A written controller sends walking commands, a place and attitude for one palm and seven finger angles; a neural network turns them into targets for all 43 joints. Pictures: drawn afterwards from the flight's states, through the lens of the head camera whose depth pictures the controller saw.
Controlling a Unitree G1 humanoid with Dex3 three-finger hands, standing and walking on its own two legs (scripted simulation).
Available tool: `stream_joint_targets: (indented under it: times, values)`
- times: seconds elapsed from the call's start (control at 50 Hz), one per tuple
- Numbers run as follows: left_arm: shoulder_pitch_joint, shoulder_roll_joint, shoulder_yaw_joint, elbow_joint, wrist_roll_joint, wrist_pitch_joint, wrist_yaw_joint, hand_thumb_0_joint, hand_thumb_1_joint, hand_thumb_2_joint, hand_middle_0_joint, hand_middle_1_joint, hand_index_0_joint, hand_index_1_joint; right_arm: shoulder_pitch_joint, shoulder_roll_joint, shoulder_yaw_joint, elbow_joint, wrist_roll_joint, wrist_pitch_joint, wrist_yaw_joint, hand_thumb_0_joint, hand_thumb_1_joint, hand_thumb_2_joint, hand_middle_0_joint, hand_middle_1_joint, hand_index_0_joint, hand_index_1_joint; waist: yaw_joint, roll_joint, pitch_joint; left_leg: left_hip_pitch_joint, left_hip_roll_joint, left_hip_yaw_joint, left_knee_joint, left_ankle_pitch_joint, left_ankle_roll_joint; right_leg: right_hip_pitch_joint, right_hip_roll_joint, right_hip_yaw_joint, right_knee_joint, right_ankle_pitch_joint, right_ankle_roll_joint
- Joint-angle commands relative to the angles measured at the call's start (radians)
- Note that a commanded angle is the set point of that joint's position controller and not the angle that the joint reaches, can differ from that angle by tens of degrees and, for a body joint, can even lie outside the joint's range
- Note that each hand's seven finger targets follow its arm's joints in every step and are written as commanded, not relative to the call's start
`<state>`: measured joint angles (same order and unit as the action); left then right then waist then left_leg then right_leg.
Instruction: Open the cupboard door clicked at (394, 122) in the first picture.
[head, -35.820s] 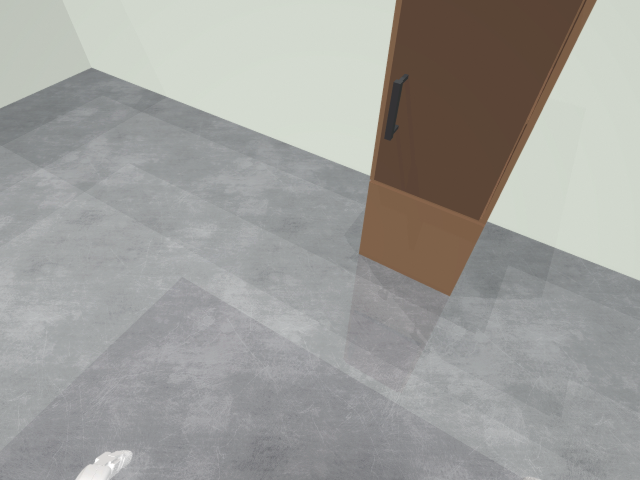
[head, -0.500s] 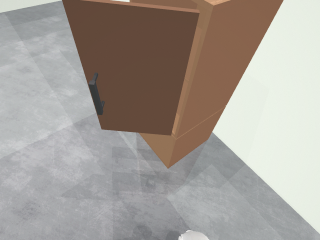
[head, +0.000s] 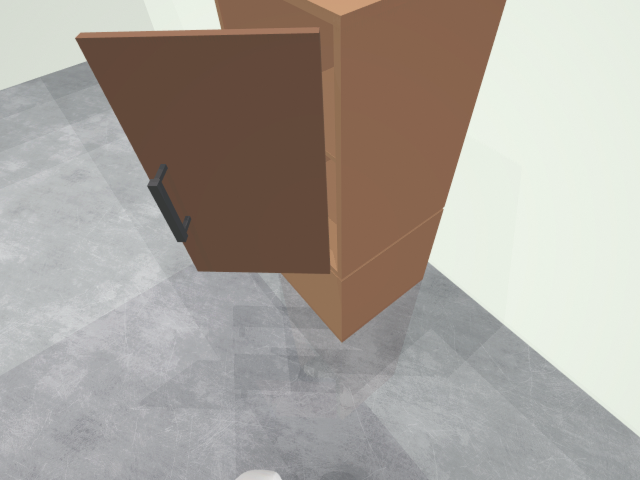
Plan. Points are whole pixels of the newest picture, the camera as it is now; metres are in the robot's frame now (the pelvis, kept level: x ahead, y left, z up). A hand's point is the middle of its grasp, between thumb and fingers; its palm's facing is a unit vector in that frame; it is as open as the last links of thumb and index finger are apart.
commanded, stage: come to a stop and stand still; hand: left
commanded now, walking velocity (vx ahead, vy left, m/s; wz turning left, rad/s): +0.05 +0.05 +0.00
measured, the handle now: (172, 205) +0.59 +0.34 -0.07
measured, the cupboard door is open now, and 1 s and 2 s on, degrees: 49 49 49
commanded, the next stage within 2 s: look again from close up in 0.96 s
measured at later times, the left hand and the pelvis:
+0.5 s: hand out of the picture +0.00 +0.22 -0.18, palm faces +0.03 -0.98 -0.18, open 7.4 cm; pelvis +0.00 +0.05 -0.01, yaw +0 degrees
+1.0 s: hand out of the picture +0.03 +0.22 -0.18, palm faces +0.03 -0.98 -0.19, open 7.3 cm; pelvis +0.02 +0.05 +0.00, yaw +0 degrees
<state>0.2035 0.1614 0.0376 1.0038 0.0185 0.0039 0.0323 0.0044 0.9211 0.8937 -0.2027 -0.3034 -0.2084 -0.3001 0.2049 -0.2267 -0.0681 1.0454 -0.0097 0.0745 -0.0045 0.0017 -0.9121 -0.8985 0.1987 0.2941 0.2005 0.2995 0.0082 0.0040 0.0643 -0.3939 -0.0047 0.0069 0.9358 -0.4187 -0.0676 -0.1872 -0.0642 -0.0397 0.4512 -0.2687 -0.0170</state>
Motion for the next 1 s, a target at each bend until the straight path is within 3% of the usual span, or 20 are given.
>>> stream_joint_targets:
  times: [0.0, 0.04, 0.1, 0.12, 0.14, 0.16, 0.18, 0.2, 0.22, 0.24, 0.3, 0.32, 0.34, 0.36, 0.38, 0.4, 0.48, 0.52, 0.7, 0.98]
  values:
    - [0.076, 0.228, 0.056, -0.032, 0.012, -0.012, 0.008, 0.0, 0.9, 0.9, -0.2, -0.3, -0.2, -0.3, -0.026, -0.039, -0.003, -0.081, 0.0, -0.029, 0.006, 0.0, -0.9, -0.9, 0.2, 0.3, 0.2, 0.3, 0.048, -0.2, -0.058, -0.027, 0.006, 0.006, -0.166, -0.025, 0.01, 0.108, -0.262, 0.221, -0.124, 0.405, -0.149]
    - [0.067, 0.232, 0.054, -0.024, 0.013, -0.012, 0.004, 0.0, 0.9, 0.9, -0.2, -0.3, -0.2, -0.3, -0.007, -0.032, 0.0, -0.078, 0.001, -0.038, 0.004, 0.0, -0.9, -0.9, 0.2, 0.3, 0.2, 0.3, 0.033, -0.206, -0.061, 0.05, -0.012, 0.032, -0.284, 0.012, 0.018, 0.078, -0.239, 0.209, -0.108, 0.391, -0.136]
    - [0.024, 0.208, 0.045, -0.018, 0.001, -0.005, -0.001, 0.0, 0.9, 0.9, -0.2, -0.3, -0.2, -0.3, 0.08, -0.035, 0.006, -0.044, 0.001, -0.055, -0.003, 0.0, -0.9, -0.9, 0.2, 0.3, 0.2, 0.3, -0.02, -0.183, -0.066, 0.288, -0.013, 0.044, -0.531, 0.226, 0.033, -0.079, -0.164, 0.148, -0.041, 0.225, -0.06]
    - [0.026, 0.176, 0.034, -0.021, -0.006, -0.001, -0.005, 0.0, 0.9, 0.9, -0.2, -0.3, -0.2, -0.3, 0.098, -0.071, 0.004, -0.039, -0.001, -0.065, -0.007, 0.0, -0.9, -0.9, 0.2, 0.3, 0.2, 0.3, -0.024, -0.069, -0.09, 0.359, 0.053, -0.012, -0.564, 0.28, 0.055, -0.132, -0.107, 0.103, 0.026, 0.132, -0.023]
    - [0.057, 0.123, 0.025, -0.022, -0.01, 0.005, -0.009, 0.0, 0.9, 0.9, -0.2, -0.3, -0.2, -0.3, 0.089, -0.127, -0.003, -0.048, -0.008, -0.072, -0.012, 0.0, -0.9, -0.9, 0.2, 0.3, 0.2, 0.3, -0.011, 0.103, -0.1, 0.344, 0.203, -0.189, -0.587, 0.364, 0.116, -0.176, -0.029, 0.039, 0.096, -0.027, 0.017]
    - [0.057, 0.095, 0.014, -0.015, -0.01, 0.009, -0.008, 0.0, 0.9, 0.9, -0.2, -0.3, -0.2, -0.3, 0.066, -0.153, -0.005, -0.059, -0.011, -0.067, -0.019, 0.0, -0.9, -0.9, 0.2, 0.3, 0.2, 0.3, -0.005, 0.173, -0.078, 0.231, 0.291, -0.242, -0.652, 0.327, 0.181, -0.12, -0.008, -0.007, 0.172, -0.168, 0.034]
    - [0.05, 0.089, 0.013, -0.02, -0.005, 0.011, -0.008, 0.0, 0.9, 0.9, -0.2, -0.3, -0.2, -0.3, 0.031, -0.158, 0.003, -0.07, -0.019, -0.062, -0.02, 0.0, -0.9, -0.9, 0.2, 0.3, 0.2, 0.3, 0.005, 0.146, -0.033, 0.113, 0.291, -0.222, -0.691, 0.206, 0.202, -0.077, -0.006, 0.009, 0.203, -0.212, 0.029]
    - [0.049, 0.088, 0.01, -0.008, -0.001, 0.017, -0.013, 0.0, 0.9, 0.9, -0.2, -0.3, -0.2, -0.3, -0.006, -0.131, 0.01, -0.069, -0.02, -0.066, -0.025, 0.0, -0.9, -0.9, 0.2, 0.3, 0.2, 0.3, 0.016, 0.133, 0.003, 0.09, 0.239, -0.194, -0.706, 0.175, 0.189, -0.077, -0.002, 0.004, 0.2, -0.174, 0.027]
    - [0.045, 0.091, 0.008, 0.01, 0.001, 0.022, -0.015, 0.0, 0.9, 0.9, -0.2, -0.3, -0.2, -0.3, -0.019, -0.117, 0.015, -0.064, -0.019, -0.07, -0.028, 0.0, -0.9, -0.9, 0.2, 0.3, 0.2, 0.3, 0.016, 0.203, 0.025, 0.093, 0.212, -0.172, -0.704, 0.225, 0.18, -0.073, -0.002, 0.005, 0.194, -0.139, 0.025]
    - [0.055, 0.099, 0.006, 0.02, 0.001, 0.022, -0.017, 0.0, 0.9, 0.9, -0.2, -0.3, -0.2, -0.3, -0.017, -0.107, 0.021, -0.063, -0.017, -0.072, -0.032, 0.0, -0.9, -0.9, 0.2, 0.3, 0.2, 0.3, 0.018, 0.212, 0.026, 0.111, 0.195, -0.145, -0.68, 0.304, 0.172, -0.065, 0.002, 0.014, 0.178, -0.104, 0.02]
    - [0.112, 0.111, -0.003, 0.058, -0.004, 0.004, -0.016, 0.0, 0.9, 0.9, -0.2, -0.3, -0.2, -0.3, -0.015, -0.088, 0.03, -0.052, -0.002, -0.078, -0.037, 0.0, -0.9, -0.9, 0.2, 0.3, 0.2, 0.3, 0.034, 0.076, -0.04, 0.173, 0.134, -0.08, -0.57, 0.405, 0.132, 0.017, -0.012, 0.06, -0.014, 0.097, 0.016]
    - [0.108, 0.126, -0.004, 0.064, -0.004, -0.005, -0.013, 0.0, 0.9, 0.9, -0.2, -0.3, -0.2, -0.3, 0.003, -0.073, 0.031, -0.046, 0.003, -0.081, -0.035, 0.0, -0.9, -0.9, 0.2, 0.3, 0.2, 0.3, 0.017, 0.005, -0.056, 0.199, 0.101, -0.058, -0.537, 0.397, 0.106, 0.023, -0.041, 0.099, -0.054, 0.195, 0.006]
    - [0.093, 0.138, -0.008, 0.065, -0.006, -0.009, -0.013, 0.0, 0.9, 0.9, -0.2, -0.3, -0.2, -0.3, 0.021, -0.068, 0.032, -0.037, 0.006, -0.081, -0.032, 0.0, -0.9, -0.9, 0.2, 0.3, 0.2, 0.3, 0.001, -0.017, -0.069, 0.228, 0.089, -0.047, -0.546, 0.331, 0.091, 0.007, -0.061, 0.116, -0.072, 0.184, 0.0]
    - [0.071, 0.136, -0.008, 0.065, -0.006, -0.012, -0.012, 0.0, 0.9, 0.9, -0.2, -0.3, -0.2, -0.3, 0.036, -0.062, 0.031, -0.028, 0.006, -0.079, -0.031, 0.0, -0.9, -0.9, 0.2, 0.3, 0.2, 0.3, -0.005, -0.1, -0.051, 0.229, 0.089, -0.048, -0.547, 0.303, 0.086, -0.002, -0.055, 0.11, -0.083, 0.17, 0.001]
    - [0.06, 0.127, -0.011, 0.068, -0.007, -0.014, -0.01, 0.0, 0.9, 0.9, -0.2, -0.3, -0.2, -0.3, 0.045, -0.065, 0.03, -0.013, 0.004, -0.08, -0.031, 0.0, -0.9, -0.9, 0.2, 0.3, 0.2, 0.3, -0.011, -0.116, -0.047, 0.239, 0.09, -0.044, -0.545, 0.325, 0.082, -0.005, -0.059, 0.107, -0.084, 0.195, 0.002]
    - [0.06, 0.119, -0.011, 0.07, -0.008, -0.015, -0.008, 0.0, 0.9, 0.9, -0.2, -0.3, -0.2, -0.3, 0.061, -0.059, 0.03, -0.001, 0.002, -0.083, -0.031, 0.0, -0.9, -0.9, 0.2, 0.3, 0.2, 0.3, -0.014, -0.12, -0.056, 0.253, 0.093, -0.043, -0.551, 0.35, 0.081, -0.001, -0.055, 0.098, -0.079, 0.21, 0.004]
    - [0.072, 0.108, -0.012, 0.08, -0.009, -0.014, -0.005, 0.0, 0.9, 0.9, -0.2, -0.3, -0.2, -0.3, 0.073, -0.048, 0.04, 0.03, 0.001, -0.093, -0.034, 0.0, -0.9, -0.9, 0.2, 0.3, 0.2, 0.3, -0.007, -0.006, -0.056, 0.255, 0.1, -0.043, -0.57, 0.395, 0.083, 0.027, -0.046, 0.083, -0.079, 0.2, 0.005]
    - [0.076, 0.104, -0.013, 0.087, -0.01, -0.011, -0.004, 0.0, 0.9, 0.9, -0.2, -0.3, -0.2, -0.3, 0.08, -0.044, 0.045, 0.041, 0.0, -0.095, -0.036, 0.0, -0.9, -0.9, 0.2, 0.3, 0.2, 0.3, -0.003, 0.012, -0.043, 0.244, 0.102, -0.048, -0.583, 0.4, 0.084, 0.035, -0.041, 0.081, -0.079, 0.186, 0.005]
    - [0.082, 0.098, -0.012, 0.102, -0.014, -0.008, 0.0, 0.0, 0.9, 0.9, -0.2, -0.3, -0.2, -0.3, 0.135, -0.032, 0.049, 0.082, -0.002, -0.099, -0.046, 0.0, -0.9, -0.9, 0.2, 0.3, 0.2, 0.3, 0.0, 0.022, -0.034, 0.247, 0.106, -0.045, -0.579, 0.515, 0.081, 0.074, -0.039, 0.054, -0.064, 0.24, 0.001]
    - [0.101, 0.081, -0.012, 0.109, -0.015, -0.01, 0.006, 0.0, 0.9, 0.9, -0.2, -0.3, -0.2, -0.3, 0.171, -0.01, 0.048, 0.103, -0.002, -0.098, -0.049, 0.0, -0.9, -0.9, 0.2, 0.3, 0.2, 0.3, -0.004, -0.009, -0.015, 0.259, 0.101, -0.038, -0.579, 0.5, 0.082, 0.075, -0.043, 0.049, -0.07, 0.266, -0.001]
